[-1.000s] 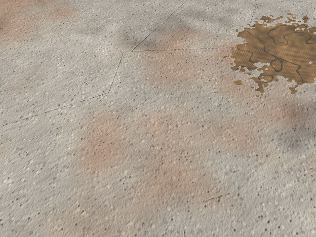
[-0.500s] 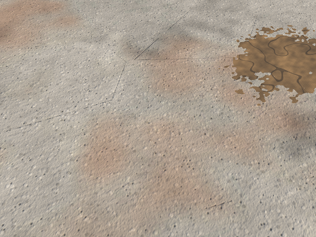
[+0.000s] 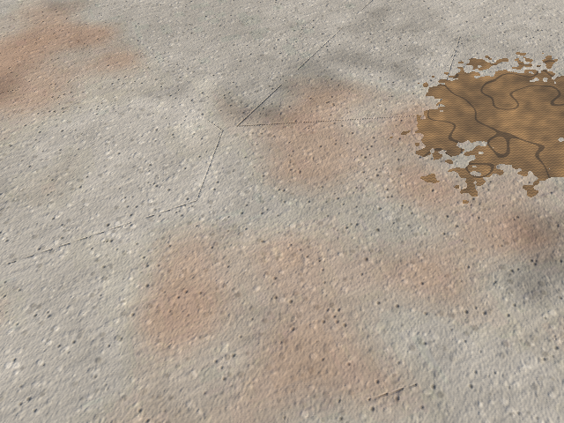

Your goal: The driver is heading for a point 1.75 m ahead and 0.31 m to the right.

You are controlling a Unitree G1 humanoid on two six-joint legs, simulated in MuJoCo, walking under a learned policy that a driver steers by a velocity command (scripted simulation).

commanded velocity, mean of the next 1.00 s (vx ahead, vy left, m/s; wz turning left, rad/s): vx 0.42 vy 0.00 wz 0.00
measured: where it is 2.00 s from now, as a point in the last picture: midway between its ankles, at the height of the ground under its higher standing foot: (305, 390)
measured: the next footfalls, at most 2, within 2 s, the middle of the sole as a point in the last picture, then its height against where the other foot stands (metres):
left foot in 0.38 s outside the picture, level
right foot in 0.90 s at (352, 370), level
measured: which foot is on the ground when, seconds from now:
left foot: up 0.00-0.36, down 0.38-0.90, up 0.92-1.00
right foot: down 0.00-0.38, up 0.40-0.88, down 0.90-1.00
